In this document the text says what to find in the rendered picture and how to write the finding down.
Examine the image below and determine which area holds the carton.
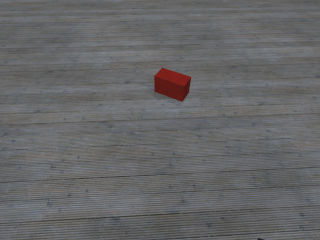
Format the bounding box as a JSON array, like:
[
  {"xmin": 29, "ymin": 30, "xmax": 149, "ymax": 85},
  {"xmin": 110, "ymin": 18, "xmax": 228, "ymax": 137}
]
[{"xmin": 154, "ymin": 68, "xmax": 191, "ymax": 102}]

